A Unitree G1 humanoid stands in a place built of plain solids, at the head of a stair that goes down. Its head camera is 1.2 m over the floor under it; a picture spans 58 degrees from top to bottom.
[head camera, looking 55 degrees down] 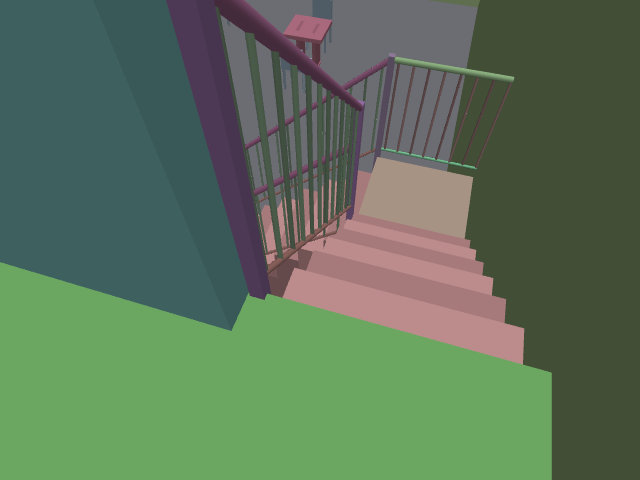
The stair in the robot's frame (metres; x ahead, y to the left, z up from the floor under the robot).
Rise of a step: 0.22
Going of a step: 0.24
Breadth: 0.85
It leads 17 degrees to the right of straight ahead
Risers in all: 7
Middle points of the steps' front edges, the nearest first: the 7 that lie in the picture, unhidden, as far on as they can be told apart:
0.51 -0.24 0.00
0.74 -0.31 -0.22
0.97 -0.38 -0.43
1.19 -0.45 -0.65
1.42 -0.52 -0.87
1.65 -0.58 -1.08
1.87 -0.65 -1.30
